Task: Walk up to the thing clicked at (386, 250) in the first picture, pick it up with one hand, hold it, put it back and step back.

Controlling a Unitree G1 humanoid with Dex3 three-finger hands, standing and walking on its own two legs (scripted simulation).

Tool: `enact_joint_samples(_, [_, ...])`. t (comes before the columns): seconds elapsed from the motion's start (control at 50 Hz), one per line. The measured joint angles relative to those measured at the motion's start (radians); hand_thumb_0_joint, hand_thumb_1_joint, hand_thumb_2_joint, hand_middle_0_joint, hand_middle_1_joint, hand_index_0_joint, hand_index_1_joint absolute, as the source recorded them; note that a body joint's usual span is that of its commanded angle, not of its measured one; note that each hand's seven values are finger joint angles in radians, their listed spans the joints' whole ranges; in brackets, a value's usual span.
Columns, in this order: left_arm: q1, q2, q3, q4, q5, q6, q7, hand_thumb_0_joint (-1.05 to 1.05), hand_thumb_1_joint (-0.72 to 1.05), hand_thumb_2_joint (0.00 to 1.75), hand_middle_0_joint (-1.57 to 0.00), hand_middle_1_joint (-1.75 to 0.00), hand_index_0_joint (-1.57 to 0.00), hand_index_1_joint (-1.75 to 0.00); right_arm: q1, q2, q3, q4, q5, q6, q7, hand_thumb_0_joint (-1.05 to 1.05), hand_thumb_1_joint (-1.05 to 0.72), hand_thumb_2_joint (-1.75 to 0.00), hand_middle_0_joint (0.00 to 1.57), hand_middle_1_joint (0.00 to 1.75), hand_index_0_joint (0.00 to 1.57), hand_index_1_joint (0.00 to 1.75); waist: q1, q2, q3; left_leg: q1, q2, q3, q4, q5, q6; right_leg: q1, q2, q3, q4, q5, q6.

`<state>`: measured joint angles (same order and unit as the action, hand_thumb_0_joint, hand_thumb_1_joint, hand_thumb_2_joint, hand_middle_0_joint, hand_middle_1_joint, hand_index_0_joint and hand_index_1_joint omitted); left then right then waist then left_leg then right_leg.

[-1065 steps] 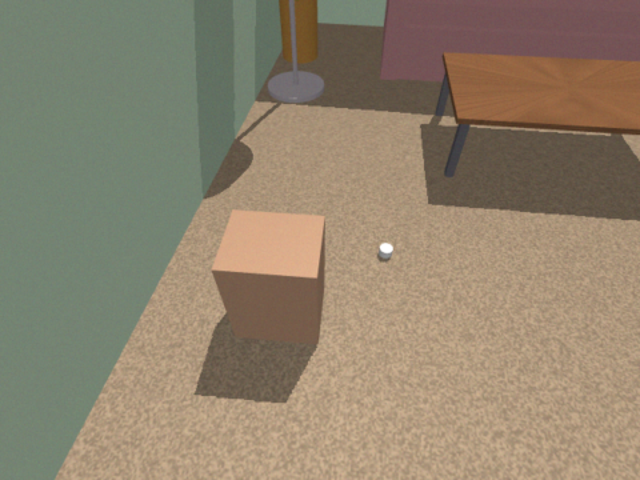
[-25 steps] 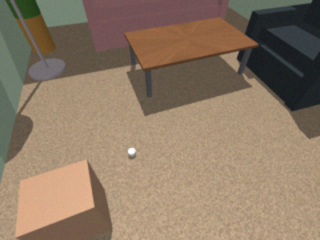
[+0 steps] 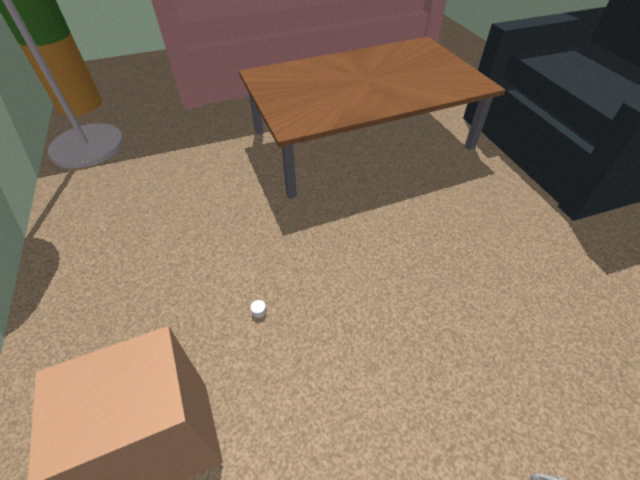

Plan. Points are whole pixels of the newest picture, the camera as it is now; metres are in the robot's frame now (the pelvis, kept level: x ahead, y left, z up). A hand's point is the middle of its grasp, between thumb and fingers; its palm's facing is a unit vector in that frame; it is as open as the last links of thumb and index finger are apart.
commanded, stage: stand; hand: left
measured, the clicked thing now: (258, 308) +0.80 +0.24 -0.76
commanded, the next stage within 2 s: walk up in 0.88 s
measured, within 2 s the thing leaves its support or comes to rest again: neither
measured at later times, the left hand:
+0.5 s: hand out of the picture +0.06 +0.25 -0.15, palm faces -0.03 -0.94 -0.35, open 7.4 cm
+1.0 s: hand out of the picture +0.06 +0.26 -0.15, palm faces -0.04 -0.93 -0.35, open 7.4 cm
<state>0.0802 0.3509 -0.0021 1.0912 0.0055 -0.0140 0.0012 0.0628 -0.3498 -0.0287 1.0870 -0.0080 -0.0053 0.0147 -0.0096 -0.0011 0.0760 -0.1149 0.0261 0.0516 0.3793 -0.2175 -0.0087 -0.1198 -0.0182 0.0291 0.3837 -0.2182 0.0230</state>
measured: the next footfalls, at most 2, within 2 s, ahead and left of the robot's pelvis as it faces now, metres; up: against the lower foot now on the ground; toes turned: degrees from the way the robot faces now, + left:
right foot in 1.12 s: +0.10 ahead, -0.16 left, +0.00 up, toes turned -3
left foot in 1.54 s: +0.31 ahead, +0.11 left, +0.00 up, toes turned +5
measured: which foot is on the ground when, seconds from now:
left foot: down 0.00-1.00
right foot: down 0.00-0.94, up 0.96-1.00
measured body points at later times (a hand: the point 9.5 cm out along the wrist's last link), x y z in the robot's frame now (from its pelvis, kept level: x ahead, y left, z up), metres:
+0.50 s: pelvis -0.01 +0.00 +0.00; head +0.00 +0.00 +0.45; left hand +0.06 +0.30 -0.13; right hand +0.06 -0.31 -0.13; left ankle -0.01 +0.12 -0.75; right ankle +0.00 -0.13 -0.75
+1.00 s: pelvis +0.00 -0.01 +0.00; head +0.00 -0.01 +0.45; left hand +0.07 +0.30 -0.12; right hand +0.06 -0.32 -0.13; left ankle -0.01 +0.12 -0.74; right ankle -0.01 -0.13 -0.73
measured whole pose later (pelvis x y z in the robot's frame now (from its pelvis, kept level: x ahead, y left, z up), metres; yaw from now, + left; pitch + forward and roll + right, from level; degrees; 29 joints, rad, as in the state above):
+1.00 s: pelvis +0.00 -0.01 +0.00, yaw -1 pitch -2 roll +1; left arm 0.18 0.37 0.03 1.08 0.03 0.00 -0.04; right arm 0.18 -0.36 -0.06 1.07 -0.04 -0.03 0.05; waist 0.00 0.00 0.02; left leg -0.11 0.03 0.06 0.36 -0.25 0.03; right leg -0.23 -0.02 0.01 0.63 -0.43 -0.01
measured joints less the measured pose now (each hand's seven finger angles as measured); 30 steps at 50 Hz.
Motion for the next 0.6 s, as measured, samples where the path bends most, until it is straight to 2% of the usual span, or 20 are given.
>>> enact_joint_samples(0.26, [0.012,-0.003,-0.007,0.042,0.003,0.0,-0.002,0.01,0.9,0.9,-0.21,-0.3,-0.2,-0.3,0.017,0.006,0.01,0.052,-0.004,0.004,0.006,0.0,-0.91,-0.89,0.2,0.3,0.2,0.3,-0.001,0.002,-0.004,0.013,0.004,-0.007,-0.074,0.056,-0.007,0.015,0.005,-0.008,-0.073,0.053,-0.005])
enact_joint_samples(0.6, [0.029,0.006,-0.006,0.048,0.001,0.003,-0.004,0.01,0.9,0.9,-0.21,-0.3,-0.2,-0.3,0.044,0.0,0.017,0.066,-0.007,-0.002,0.002,0.0,-0.91,-0.89,0.2,0.3,0.2,0.3,0.001,0.0,-0.026,0.008,0.0,-0.008,-0.081,0.065,-0.005,0.007,0.001,-0.009,-0.072,0.056,-0.004])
